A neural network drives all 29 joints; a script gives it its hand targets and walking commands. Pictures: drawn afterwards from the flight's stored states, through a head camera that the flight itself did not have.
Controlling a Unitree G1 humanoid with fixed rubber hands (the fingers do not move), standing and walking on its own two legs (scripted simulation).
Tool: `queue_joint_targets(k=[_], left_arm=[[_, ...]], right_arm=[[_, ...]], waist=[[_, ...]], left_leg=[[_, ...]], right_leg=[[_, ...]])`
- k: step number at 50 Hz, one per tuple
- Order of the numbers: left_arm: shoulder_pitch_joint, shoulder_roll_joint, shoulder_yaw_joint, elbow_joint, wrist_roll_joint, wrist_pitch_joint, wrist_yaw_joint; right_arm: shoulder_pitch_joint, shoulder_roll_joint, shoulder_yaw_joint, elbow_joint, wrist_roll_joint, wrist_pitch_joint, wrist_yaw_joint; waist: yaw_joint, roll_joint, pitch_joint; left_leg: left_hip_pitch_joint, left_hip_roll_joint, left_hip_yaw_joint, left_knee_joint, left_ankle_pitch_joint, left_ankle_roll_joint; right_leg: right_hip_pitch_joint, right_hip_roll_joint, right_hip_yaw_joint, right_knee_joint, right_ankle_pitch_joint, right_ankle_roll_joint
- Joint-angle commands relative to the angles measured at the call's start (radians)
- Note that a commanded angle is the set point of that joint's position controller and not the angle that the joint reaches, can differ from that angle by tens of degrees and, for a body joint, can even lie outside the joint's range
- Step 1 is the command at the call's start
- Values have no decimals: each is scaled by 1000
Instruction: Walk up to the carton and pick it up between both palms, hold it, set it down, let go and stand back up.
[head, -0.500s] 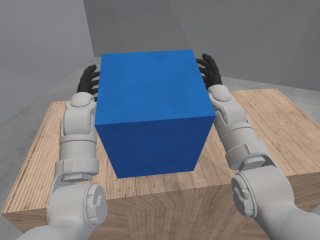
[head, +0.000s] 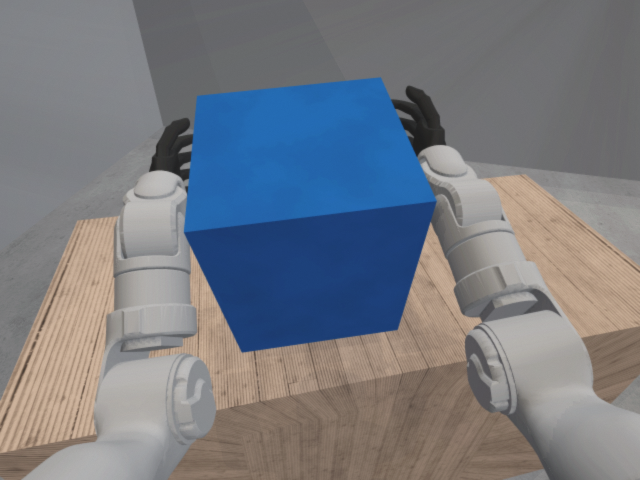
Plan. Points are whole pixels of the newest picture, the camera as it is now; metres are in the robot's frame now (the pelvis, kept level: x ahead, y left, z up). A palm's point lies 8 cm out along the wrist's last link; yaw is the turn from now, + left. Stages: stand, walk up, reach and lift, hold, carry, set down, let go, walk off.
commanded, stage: reach and lift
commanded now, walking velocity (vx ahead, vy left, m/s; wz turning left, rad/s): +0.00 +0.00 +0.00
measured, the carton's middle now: (306, 223) +0.36 +0.02 +0.19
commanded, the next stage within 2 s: hold in 0.90 s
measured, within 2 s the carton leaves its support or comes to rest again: neither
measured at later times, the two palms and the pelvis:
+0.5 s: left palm (171, 157) +0.37 +0.17 +0.27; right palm (440, 125) +0.39 -0.13 +0.31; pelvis +0.00 +0.00 +0.00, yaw +0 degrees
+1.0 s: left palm (170, 139) +0.37 +0.17 +0.30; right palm (453, 101) +0.38 -0.13 +0.34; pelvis +0.00 +0.00 +0.00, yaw +0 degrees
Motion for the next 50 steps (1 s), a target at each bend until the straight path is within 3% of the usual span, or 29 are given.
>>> queue_joint_targets(k=[1,2,7,8,9,10,11,12,13,14,16,17,18,19,21,23,24,25,28,30,35,36,38,39,40,43,44,47,50], left_arm=[[-793,-471,-349,-157,-93,-47,-150],[-804,-460,-338,-145,-96,-47,-148],[-895,-515,-431,-234,-163,-57,-138],[-879,-509,-408,-187,-146,-49,-130],[-871,-510,-423,-207,-171,-50,-133],[-886,-502,-424,-229,-169,-56,-128],[-863,-494,-388,-136,-149,-33,-133],[-868,-497,-410,-195,-154,-38,-134],[-867,-498,-389,-164,-147,-35,-128],[-845,-469,-340,-111,-122,-24,-136],[-841,-488,-362,-119,-102,-10,-135],[-869,-499,-393,-147,-143,-11,-131],[-901,-473,-347,-151,-134,-10,-128],[-879,-472,-353,-130,-140,-9,-138],[-853,-463,-365,-159,-137,-5,-135],[-902,-446,-329,-103,-134,5,-146],[-941,-464,-363,-170,-158,-5,-144],[-930,-459,-358,-153,-144,0,-137],[-918,-445,-361,-169,-156,4,-133],[-909,-413,-301,-88,-113,22,-142],[-913,-461,-378,-149,-178,22,-144],[-925,-447,-383,-186,-178,17,-140],[-899,-464,-405,-213,-184,22,-128],[-913,-456,-382,-194,-189,30,-130],[-943,-460,-403,-188,-197,29,-134],[-959,-444,-374,-144,-196,33,-140],[-958,-463,-397,-158,-207,32,-135],[-981,-417,-343,-112,-173,40,-132],[-988,-420,-342,-90,-160,45,-137]], right_arm=[[-667,634,266,-143,155,28,62],[-708,636,306,-179,167,29,65],[-766,646,302,-261,196,28,59],[-751,623,282,-203,192,39,66],[-740,649,298,-247,186,37,63],[-743,648,295,-227,198,45,60],[-746,602,253,-167,188,63,65],[-740,645,305,-243,216,52,62],[-769,623,301,-212,218,61,67],[-754,605,266,-162,202,72,68],[-799,605,286,-208,212,73,69],[-845,608,296,-264,228,68,69],[-804,597,269,-182,227,86,74],[-805,604,280,-196,229,90,69],[-754,567,276,-167,240,110,65],[-765,568,236,-120,219,126,68],[-803,604,274,-160,241,118,75],[-786,586,246,-135,233,125,73],[-786,575,270,-163,253,134,79],[-800,551,237,-94,247,151,82],[-833,550,282,-203,288,151,68],[-828,570,310,-217,312,155,63],[-795,554,313,-245,314,163,61],[-819,554,314,-220,323,169,58],[-830,543,296,-212,317,174,51],[-827,543,264,-170,304,192,54],[-858,552,269,-213,299,180,58],[-862,546,263,-150,301,197,63],[-845,524,212,-89,276,209,73]], waist=[[-18,-3,-315],[15,-31,-340],[-37,36,-437],[-35,60,-368],[-35,22,-411],[-33,50,-447],[-50,49,-333],[-24,23,-402],[-14,27,-373],[-18,4,-325],[-5,26,-372],[-17,36,-453],[-17,38,-405],[-20,13,-406],[-30,31,-397],[-40,36,-359],[-8,44,-420],[-30,58,-413],[-18,52,-436],[-9,41,-354],[-36,55,-466],[-19,43,-499],[-32,79,-523],[-18,57,-489],[-36,81,-488],[-39,54,-425],[-42,64,-448],[-12,43,-419],[-40,56,-390]], left_leg=[[325,-91,-19,27,100,51],[312,-90,-15,27,123,55],[336,-93,-24,50,157,27],[323,-87,-30,36,115,25],[328,-91,-26,44,141,32],[336,-92,-26,64,188,21],[311,-82,-31,36,100,26],[319,-95,-25,50,159,29],[315,-93,-31,46,137,33],[299,-89,-32,32,98,45],[307,-85,-29,36,126,35],[316,-86,-28,52,155,28],[317,-84,-30,44,138,37],[321,-84,-31,46,152,33],[323,-81,-37,44,160,19],[291,-81,-38,29,75,31],[289,-84,-30,46,134,32],[305,-82,-36,37,111,29],[304,-85,-36,47,155,19],[261,-84,-34,29,90,38],[303,-82,-46,67,193,14],[321,-86,-46,75,226,13],[342,-87,-53,90,267,-4],[326,-84,-49,89,240,12],[333,-81,-52,85,224,3],[283,-81,-52,63,125,15],[289,-79,-53,67,150,9],[273,-76,-47,52,111,25],[245,-67,-55,38,44,15]], right_leg=[[-151,13,-38,-161,276,112],[-124,27,-42,-153,278,114],[-146,26,-41,-149,320,110],[-177,34,-44,-157,229,95],[-146,31,-47,-149,279,104],[-137,35,-47,-143,318,103],[-186,28,-46,-155,236,103],[-147,30,-43,-148,318,109],[-169,35,-41,-156,263,106],[-186,27,-38,-164,231,106],[-173,35,-44,-156,250,98],[-154,41,-39,-151,280,97],[-179,34,-36,-155,257,98],[-162,36,-36,-156,298,98],[-167,43,-35,-157,300,92],[-195,28,-30,-166,221,90],[-178,40,-34,-146,256,90],[-183,31,-24,-156,248,90],[-175,31,-22,-150,310,99],[-195,31,-21,-164,207,87],[-152,44,-24,-139,371,96],[-138,49,-25,-133,402,98],[-135,51,-25,-120,455,100],[-154,50,-22,-131,413,100],[-173,44,-14,-138,387,96],[-210,37,-13,-150,277,94],[-206,39,-19,-140,321,93],[-219,46,-16,-155,248,89],[-231,32,-3,-154,199,77]])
